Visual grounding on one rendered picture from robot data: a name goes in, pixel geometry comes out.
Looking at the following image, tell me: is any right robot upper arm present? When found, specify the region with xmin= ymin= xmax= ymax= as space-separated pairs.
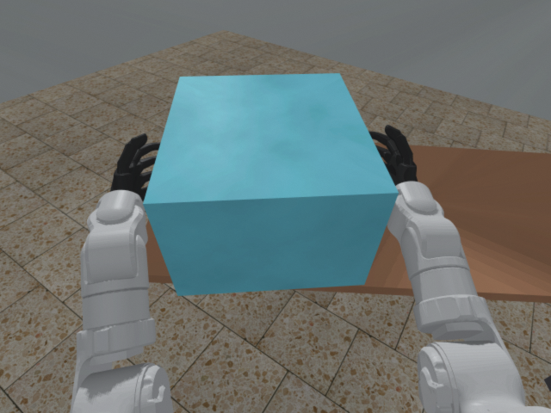
xmin=418 ymin=341 xmax=551 ymax=413

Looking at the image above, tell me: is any left robot hand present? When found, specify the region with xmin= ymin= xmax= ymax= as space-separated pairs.
xmin=110 ymin=133 xmax=160 ymax=201

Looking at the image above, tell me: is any left robot upper arm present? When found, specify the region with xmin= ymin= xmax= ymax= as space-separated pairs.
xmin=72 ymin=362 xmax=174 ymax=413

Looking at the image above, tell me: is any right robot forearm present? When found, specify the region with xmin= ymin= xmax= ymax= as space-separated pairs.
xmin=387 ymin=182 xmax=525 ymax=405

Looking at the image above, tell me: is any carton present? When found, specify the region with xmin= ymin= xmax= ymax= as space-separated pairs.
xmin=143 ymin=73 xmax=399 ymax=296

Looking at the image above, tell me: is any left robot forearm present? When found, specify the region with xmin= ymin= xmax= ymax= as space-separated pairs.
xmin=70 ymin=190 xmax=156 ymax=413

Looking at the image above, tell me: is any right robot hand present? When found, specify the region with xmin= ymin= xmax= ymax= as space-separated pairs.
xmin=369 ymin=125 xmax=418 ymax=186

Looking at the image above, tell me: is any table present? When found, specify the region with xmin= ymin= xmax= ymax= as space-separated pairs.
xmin=145 ymin=143 xmax=551 ymax=391

